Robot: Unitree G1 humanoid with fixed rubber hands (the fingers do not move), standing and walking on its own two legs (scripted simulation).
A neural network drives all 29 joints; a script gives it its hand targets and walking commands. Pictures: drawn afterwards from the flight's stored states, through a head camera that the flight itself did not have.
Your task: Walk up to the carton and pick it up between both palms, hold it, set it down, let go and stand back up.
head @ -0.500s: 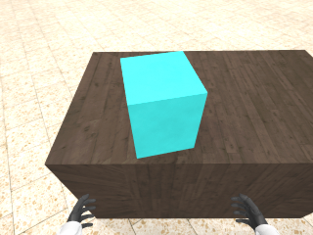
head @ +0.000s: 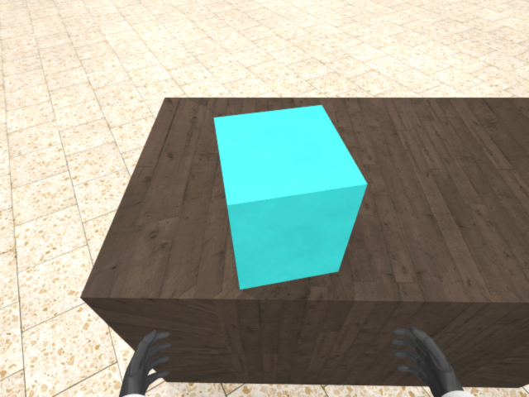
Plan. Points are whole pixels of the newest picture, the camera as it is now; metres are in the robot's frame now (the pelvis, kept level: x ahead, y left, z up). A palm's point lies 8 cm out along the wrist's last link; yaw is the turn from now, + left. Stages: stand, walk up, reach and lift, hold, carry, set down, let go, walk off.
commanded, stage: reach and lift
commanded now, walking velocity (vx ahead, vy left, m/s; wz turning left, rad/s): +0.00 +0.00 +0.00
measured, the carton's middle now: (279, 199) +0.44 +0.01 +0.03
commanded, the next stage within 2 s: none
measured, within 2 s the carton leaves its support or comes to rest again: neither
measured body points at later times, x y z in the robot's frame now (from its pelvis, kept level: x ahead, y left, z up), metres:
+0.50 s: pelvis -0.01 -0.01 +0.00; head -0.03 +0.00 +0.45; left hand +0.19 +0.19 -0.01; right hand +0.20 -0.23 -0.01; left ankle -0.03 +0.13 -0.75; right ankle -0.01 -0.11 -0.75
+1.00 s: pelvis -0.02 -0.02 +0.00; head -0.02 -0.01 +0.45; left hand +0.26 +0.17 +0.05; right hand +0.28 -0.22 +0.04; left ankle -0.03 +0.13 -0.75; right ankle -0.01 -0.11 -0.75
